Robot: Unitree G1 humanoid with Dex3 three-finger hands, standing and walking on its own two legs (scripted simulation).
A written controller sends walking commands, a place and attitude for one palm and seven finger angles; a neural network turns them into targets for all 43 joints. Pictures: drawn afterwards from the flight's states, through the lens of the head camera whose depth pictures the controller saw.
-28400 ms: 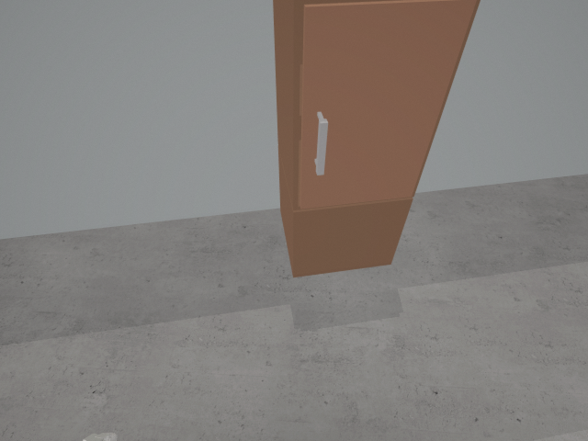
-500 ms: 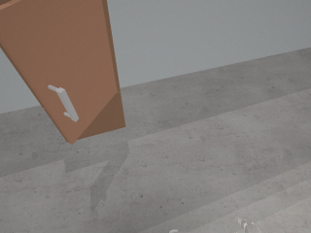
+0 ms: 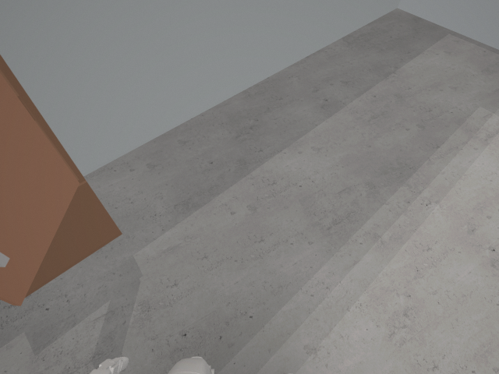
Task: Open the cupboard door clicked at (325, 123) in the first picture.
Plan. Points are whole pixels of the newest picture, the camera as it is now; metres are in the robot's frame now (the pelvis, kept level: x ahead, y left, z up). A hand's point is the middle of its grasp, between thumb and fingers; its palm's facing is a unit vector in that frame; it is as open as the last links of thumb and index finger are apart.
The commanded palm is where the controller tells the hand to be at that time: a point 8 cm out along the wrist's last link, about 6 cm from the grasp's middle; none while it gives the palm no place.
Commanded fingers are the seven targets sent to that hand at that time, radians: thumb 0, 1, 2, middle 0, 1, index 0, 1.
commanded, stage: walk to a spot facing it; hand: left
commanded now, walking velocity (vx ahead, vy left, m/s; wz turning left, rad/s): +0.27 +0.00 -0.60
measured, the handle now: out of the picture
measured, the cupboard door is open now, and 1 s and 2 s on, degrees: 45 45 45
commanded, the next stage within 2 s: turn to face it in 1.34 s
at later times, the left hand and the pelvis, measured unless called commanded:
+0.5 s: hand (217, 284) +0.30 +0.08 -0.16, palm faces -0.32 -0.92 -0.21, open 7.3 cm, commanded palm none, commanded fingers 0.00 0.90 0.90 -0.20 -0.30 -0.20 -0.30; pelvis +0.11 -0.06 -0.01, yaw -18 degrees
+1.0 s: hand (250, 224) +0.44 +0.02 -0.16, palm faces -0.45 -0.88 -0.17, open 7.4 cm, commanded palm none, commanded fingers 0.00 0.90 0.90 -0.20 -0.30 -0.20 -0.30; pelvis +0.30 -0.13 +0.01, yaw -31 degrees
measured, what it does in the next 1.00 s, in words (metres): walks ahead, turning right: left foot, then right foot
